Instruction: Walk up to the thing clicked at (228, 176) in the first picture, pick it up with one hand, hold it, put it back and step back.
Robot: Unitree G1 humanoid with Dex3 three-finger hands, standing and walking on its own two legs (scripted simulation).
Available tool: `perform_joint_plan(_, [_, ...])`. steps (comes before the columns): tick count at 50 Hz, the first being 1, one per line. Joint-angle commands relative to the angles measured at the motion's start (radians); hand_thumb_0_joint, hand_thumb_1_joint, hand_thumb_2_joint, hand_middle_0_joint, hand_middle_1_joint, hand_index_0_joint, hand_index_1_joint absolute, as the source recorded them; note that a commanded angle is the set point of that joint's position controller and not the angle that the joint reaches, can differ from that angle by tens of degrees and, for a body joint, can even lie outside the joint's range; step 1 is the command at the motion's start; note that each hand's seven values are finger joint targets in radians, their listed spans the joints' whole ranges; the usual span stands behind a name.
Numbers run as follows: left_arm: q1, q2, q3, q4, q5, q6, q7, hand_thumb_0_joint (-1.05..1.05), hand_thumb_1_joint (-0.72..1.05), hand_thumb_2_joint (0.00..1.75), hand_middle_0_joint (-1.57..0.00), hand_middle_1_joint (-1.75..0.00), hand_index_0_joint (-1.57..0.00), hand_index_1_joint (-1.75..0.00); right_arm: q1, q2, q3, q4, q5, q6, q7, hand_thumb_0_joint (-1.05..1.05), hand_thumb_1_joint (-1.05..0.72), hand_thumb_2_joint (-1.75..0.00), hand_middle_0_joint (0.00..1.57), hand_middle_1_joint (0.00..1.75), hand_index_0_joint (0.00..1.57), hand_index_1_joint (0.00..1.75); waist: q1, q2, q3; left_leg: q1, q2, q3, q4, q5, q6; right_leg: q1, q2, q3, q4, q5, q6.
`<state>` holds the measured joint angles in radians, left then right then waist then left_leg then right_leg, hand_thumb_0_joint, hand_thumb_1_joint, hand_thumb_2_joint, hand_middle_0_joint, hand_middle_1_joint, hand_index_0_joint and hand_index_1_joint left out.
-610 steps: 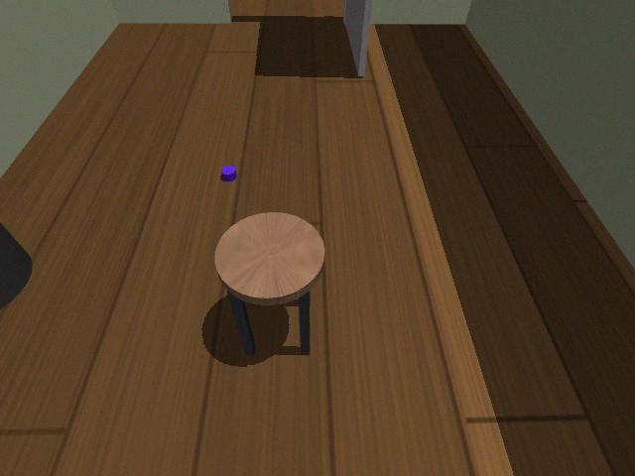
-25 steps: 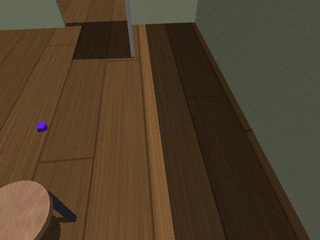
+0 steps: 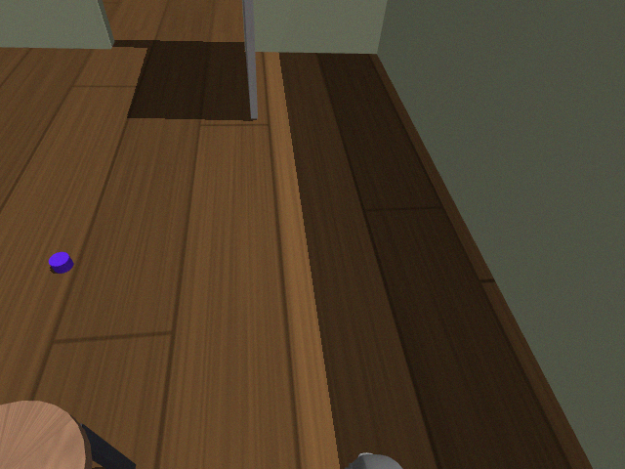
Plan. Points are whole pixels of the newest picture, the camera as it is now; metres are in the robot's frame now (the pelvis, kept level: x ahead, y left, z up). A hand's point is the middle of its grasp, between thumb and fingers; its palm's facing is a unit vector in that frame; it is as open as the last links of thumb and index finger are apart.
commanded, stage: walk up
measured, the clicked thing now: (61, 262) +0.91 +0.92 -0.75
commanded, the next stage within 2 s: stand in 1.86 s
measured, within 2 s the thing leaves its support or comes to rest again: neither
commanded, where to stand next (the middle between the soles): +0.33 -0.02 m, yaw +31 degrees
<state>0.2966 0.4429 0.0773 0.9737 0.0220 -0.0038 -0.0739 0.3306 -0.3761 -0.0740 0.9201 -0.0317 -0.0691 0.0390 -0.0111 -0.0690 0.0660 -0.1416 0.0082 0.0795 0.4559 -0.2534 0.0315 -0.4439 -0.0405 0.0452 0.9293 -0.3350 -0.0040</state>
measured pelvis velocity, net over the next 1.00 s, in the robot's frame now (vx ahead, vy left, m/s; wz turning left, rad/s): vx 0.28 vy -0.09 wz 0.48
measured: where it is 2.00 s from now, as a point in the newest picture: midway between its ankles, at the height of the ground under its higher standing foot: (321, 454)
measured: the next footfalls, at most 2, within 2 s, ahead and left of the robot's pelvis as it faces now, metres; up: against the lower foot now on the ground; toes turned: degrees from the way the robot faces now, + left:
right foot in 0.22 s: +0.22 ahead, -0.15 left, +0.00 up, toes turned +7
left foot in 0.56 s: +0.29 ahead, +0.11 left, +0.00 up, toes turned +21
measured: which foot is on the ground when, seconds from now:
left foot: down 0.00-0.22, up 0.24-0.54, down 0.56-0.86, up 0.88-1.00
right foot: up 0.00-0.20, down 0.22-0.56, up 0.58-0.84, down 0.86-1.00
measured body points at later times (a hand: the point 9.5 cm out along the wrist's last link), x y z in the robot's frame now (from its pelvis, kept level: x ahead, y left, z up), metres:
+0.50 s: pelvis +0.18 -0.04 -0.01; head +0.20 -0.02 +0.44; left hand +0.17 +0.28 -0.12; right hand +0.34 -0.34 -0.10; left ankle +0.23 +0.10 -0.72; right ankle +0.18 -0.15 -0.74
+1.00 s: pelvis +0.28 -0.09 -0.04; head +0.31 -0.09 +0.41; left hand +0.19 +0.22 -0.14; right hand +0.53 -0.34 -0.14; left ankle +0.24 +0.05 -0.69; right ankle +0.39 -0.19 -0.74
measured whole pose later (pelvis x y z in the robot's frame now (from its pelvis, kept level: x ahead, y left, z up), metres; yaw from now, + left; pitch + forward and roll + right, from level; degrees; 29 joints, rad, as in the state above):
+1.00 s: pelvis +0.28 -0.09 -0.04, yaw +28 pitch -3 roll +1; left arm 0.25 0.38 0.05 0.84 0.03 0.00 -0.02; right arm 0.24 -0.45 -0.06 0.81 -0.01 0.01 -0.02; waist 0.04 0.03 0.11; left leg -0.54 -0.03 -0.08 1.17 -0.50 0.02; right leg -0.41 -0.12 -0.08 0.82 -0.36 0.01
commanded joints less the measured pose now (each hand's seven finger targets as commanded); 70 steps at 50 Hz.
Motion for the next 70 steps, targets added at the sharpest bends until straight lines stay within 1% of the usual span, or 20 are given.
perform_joint_plan(1, [-0.134, 0.153, 0.053, -0.173, 0.015, -0.028, -0.005, 0.00, 0.90, 0.90, -0.20, -0.30, -0.20, -0.30, 0.062, -0.300, -0.069, -0.103, 0.023, -0.024, -0.022, 0.00, -0.90, -0.90, 0.20, 0.30, 0.20, 0.30, -0.016, 0.188, 0.087, -0.013, 0.247, -0.387, -0.287, -0.155, 0.190, -0.120, -0.041, -0.025, -0.139, 0.059, 0.014])
perform_joint_plan(9, [-0.037, 0.153, 0.086, -0.218, 0.003, -0.046, 0.006, 0.00, 0.90, 0.90, -0.20, -0.30, -0.20, -0.30, 0.081, -0.259, -0.047, -0.182, 0.018, -0.028, -0.045, 0.00, -0.90, -0.90, 0.20, 0.30, 0.20, 0.30, 0.079, 0.111, -0.063, -0.151, 0.145, -0.261, 0.092, 0.293, 0.095, 0.353, 0.023, -0.064, -0.446, 0.119, -0.041])
perform_joint_plan(11, [0.082, 0.276, 0.123, -0.226, 0.024, -0.065, 0.024, 0.00, 0.90, 0.90, -0.20, -0.30, -0.20, -0.30, 0.147, -0.139, -0.007, -0.207, 0.031, -0.030, -0.047, 0.00, -0.90, -0.90, 0.20, 0.30, 0.20, 0.30, 0.114, -0.228, -0.177, -0.437, -0.039, -0.107, 0.564, -0.136, 0.023, 0.629, -0.313, 0.363, -0.594, -0.063, -0.154])
perform_joint_plan(13, [0.019, 0.261, 0.112, -0.248, -0.001, -0.058, 0.021, 0.00, 0.90, 0.90, -0.20, -0.30, -0.20, -0.30, 0.083, -0.268, -0.038, -0.174, 0.016, -0.026, -0.058, 0.00, -0.90, -0.90, 0.20, 0.30, 0.20, 0.30, 0.101, -0.071, -0.088, -0.515, 0.033, -0.121, 0.738, -0.260, 0.022, 0.461, -0.430, 0.469, -0.644, -0.063, -0.305])
perform_joint_plan(17, [-0.062, 0.191, 0.078, -0.268, -0.006, -0.061, 0.026, 0.00, 0.90, 0.90, -0.20, -0.30, -0.20, -0.30, 0.145, -0.222, -0.031, -0.134, 0.025, -0.027, -0.025, 0.00, -0.90, -0.90, 0.20, 0.30, 0.20, 0.30, 0.037, -0.130, 0.033, -0.420, 0.086, -0.108, 0.562, -0.124, -0.001, 0.272, -0.254, 0.096, -0.638, 0.181, -0.242])
perform_joint_plan(25, [-0.057, 0.181, 0.061, -0.328, 0.003, -0.029, 0.009, 0.00, 0.90, 0.90, -0.20, -0.30, -0.20, -0.30, 0.180, -0.198, -0.057, -0.132, 0.022, -0.046, -0.038, 0.00, -0.90, -0.90, 0.20, 0.30, 0.20, 0.30, -0.007, -0.024, -0.073, 0.000, -0.034, 0.068, 0.110, 0.169, -0.007, 0.097, -0.178, -0.122, -0.361, 0.163, -0.177])
perform_joint_plan(26, [-0.048, 0.139, 0.043, -0.338, 0.002, -0.025, 0.009, 0.00, 0.90, 0.90, -0.20, -0.30, -0.20, -0.30, 0.232, -0.241, -0.073, -0.117, 0.016, -0.050, -0.053, 0.00, -0.90, -0.90, 0.20, 0.30, 0.20, 0.30, -0.037, 0.074, -0.099, 0.150, -0.024, 0.017, 0.102, 0.145, 0.017, -0.011, -0.146, -0.148, -0.225, 0.122, -0.136])
perform_joint_plan(28, [0.007, 0.074, 0.022, -0.352, 0.005, -0.013, 0.016, 0.00, 0.90, 0.90, -0.20, -0.30, -0.20, -0.30, 0.271, -0.392, -0.105, -0.169, -0.004, -0.054, -0.084, 0.00, -0.90, -0.90, 0.20, 0.30, 0.20, 0.30, -0.039, 0.297, -0.110, 0.204, 0.390, -0.722, -0.102, -0.117, 0.184, -0.296, 0.012, -0.117, 0.199, -0.250, -0.043])
perform_joint_plan(29, [0.009, 0.199, 0.052, -0.330, 0.004, 0.004, 0.026, 0.00, 0.90, 0.90, -0.20, -0.30, -0.20, -0.30, 0.214, -0.432, -0.116, -0.198, 0.031, -0.048, -0.090, 0.00, -0.90, -0.90, 0.20, 0.30, 0.20, 0.30, -0.041, 0.184, -0.121, 0.128, 0.470, -0.861, -0.151, -0.177, 0.292, -0.264, -0.036, -0.007, 0.286, -0.269, -0.041])
perform_joint_plan(34, [0.082, 0.187, 0.060, -0.232, 0.000, 0.015, 0.037, 0.00, 0.90, 0.90, -0.20, -0.30, -0.20, -0.30, 0.064, -0.319, -0.065, -0.211, 0.022, -0.038, -0.093, 0.00, -0.90, -0.90, 0.20, 0.30, 0.20, 0.30, 0.037, 0.212, -0.048, -0.126, 0.251, -0.354, -0.008, 0.253, 0.193, -0.095, -0.094, -0.019, 0.158, -0.124, -0.016])
perform_joint_plan(38, [0.084, 0.144, 0.054, -0.208, -0.023, 0.013, 0.043, 0.00, 0.90, 0.90, -0.20, -0.30, -0.20, -0.30, -0.022, -0.313, -0.050, -0.242, 0.007, -0.016, -0.080, 0.00, -0.90, -0.90, 0.20, 0.30, 0.20, 0.30, 0.047, 0.302, -0.051, -0.308, 0.195, -0.250, 0.072, 0.414, 0.178, 0.098, -0.045, -0.095, -0.013, -0.064, -0.017])
perform_joint_plan(42, [0.141, 0.194, 0.072, -0.171, -0.009, -0.008, 0.065, 0.00, 0.90, 0.90, -0.20, -0.30, -0.20, -0.30, -0.092, -0.259, -0.033, -0.267, 0.029, 0.037, -0.076, 0.00, -0.90, -0.90, 0.20, 0.30, 0.20, 0.30, 0.096, 0.113, -0.113, -0.399, 0.057, -0.188, 0.374, 0.073, 0.085, 0.249, -0.016, -0.084, -0.318, 0.041, -0.043])
perform_joint_plan(43, [0.115, 0.284, 0.090, -0.191, 0.008, -0.018, 0.071, 0.00, 0.90, 0.90, -0.20, -0.30, -0.20, -0.30, -0.080, -0.191, -0.015, -0.281, 0.037, 0.047, -0.078, 0.00, -0.90, -0.90, 0.20, 0.30, 0.20, 0.30, 0.093, -0.140, -0.067, -0.525, -0.082, -0.138, 0.604, -0.118, 0.028, 0.218, -0.243, 0.264, -0.497, -0.018, -0.104])
perform_joint_plan(45, [-0.072, 0.369, 0.086, -0.248, 0.002, -0.027, 0.077, 0.00, 0.90, 0.90, -0.20, -0.30, -0.20, -0.30, -0.041, -0.255, -0.041, -0.241, 0.024, 0.061, -0.094, 0.00, -0.90, -0.90, 0.20, 0.30, 0.20, 0.30, 0.029, -0.157, -0.030, -0.503, -0.040, -0.232, 0.828, -0.399, -0.004, 0.068, -0.499, 0.606, -0.673, -0.100, -0.311])
perform_joint_plan(49, [-0.110, 0.290, 0.070, -0.208, 0.010, -0.039, 0.091, 0.00, 0.90, 0.90, -0.20, -0.30, -0.20, -0.30, 0.005, -0.272, -0.056, -0.151, 0.025, 0.067, -0.058, 0.00, -0.90, -0.90, 0.20, 0.30, 0.20, 0.30, 0.016, -0.145, 0.005, -0.455, 0.022, -0.148, 0.695, -0.217, -0.016, 0.087, -0.295, 0.181, -0.505, -0.084, -0.200])
perform_joint_plan(53, [-0.024, 0.303, 0.071, -0.180, 0.014, -0.041, 0.091, 0.00, 0.90, 0.90, -0.20, -0.30, -0.20, -0.30, -0.095, -0.239, -0.050, -0.158, 0.011, 0.074, -0.030, 0.00, -0.90, -0.90, 0.20, 0.30, 0.20, 0.30, 0.074, -0.167, -0.035, -0.408, 0.010, -0.084, 0.490, -0.286, -0.018, 0.195, -0.309, 0.137, -0.454, 0.087, -0.224])
perform_joint_plan(58, [-0.107, 0.253, 0.036, -0.198, -0.012, -0.024, 0.093, 0.00, 0.90, 0.90, -0.20, -0.30, -0.20, -0.30, -0.008, -0.242, -0.056, -0.096, 0.006, 0.057, -0.030, 0.00, -0.90, -0.90, 0.20, 0.30, 0.20, 0.30, -0.010, -0.076, -0.129, -0.102, -0.053, -0.040, 0.149, -0.104, 0.006, 0.090, -0.279, 0.010, -0.247, 0.224, -0.148])
perform_joint_plan(61, [-0.158, 0.218, 0.026, -0.184, -0.024, -0.008, 0.116, 0.00, 0.90, 0.90, -0.20, -0.30, -0.20, -0.30, -0.059, -0.415, -0.088, -0.115, 0.006, 0.049, -0.037, 0.00, -0.90, -0.90, 0.20, 0.30, 0.20, 0.30, -0.047, 0.299, -0.056, -0.171, 0.325, -0.706, -0.118, -0.157, 0.265, -0.128, -0.045, -0.045, 0.108, -0.353, -0.019])
perform_joint_plan(68, [-0.024, 0.140, 0.005, -0.077, -0.022, -0.043, 0.103, 0.00, 0.90, 0.90, -0.20, -0.30, -0.20, -0.30, -0.188, -0.262, -0.020, -0.101, 0.029, 0.053, -0.048, 0.00, -0.90, -0.90, 0.20, 0.30, 0.20, 0.30, 0.063, 0.176, -0.121, -0.165, 0.160, -0.290, 0.167, 0.348, 0.128, 0.225, 0.002, -0.091, -0.377, 0.045, -0.026])
perform_joint_plan(70, [-0.068, 0.243, 0.020, -0.088, 0.002, -0.061, 0.108, 0.00, 0.90, 0.90, -0.20, -0.30, -0.20, -0.30, -0.170, -0.190, 0.006, -0.099, 0.043, 0.055, -0.044, 0.00, -0.90, -0.90, 0.20, 0.30, 0.20, 0.30, 0.041, -0.011, -0.118, -0.290, 0.043, -0.200, 0.299, 0.183, 0.016, 0.315, -0.202, 0.225, -0.505, 0.206, -0.108])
